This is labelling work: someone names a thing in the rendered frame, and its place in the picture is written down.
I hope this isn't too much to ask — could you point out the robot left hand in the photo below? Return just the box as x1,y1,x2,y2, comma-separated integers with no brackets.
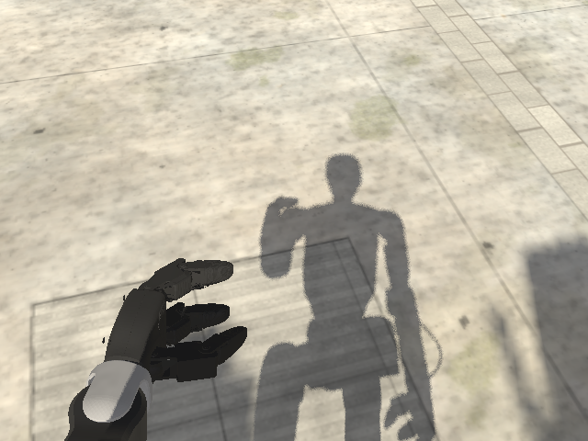
102,258,247,383

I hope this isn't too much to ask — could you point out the left robot forearm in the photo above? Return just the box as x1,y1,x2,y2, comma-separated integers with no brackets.
64,360,153,441

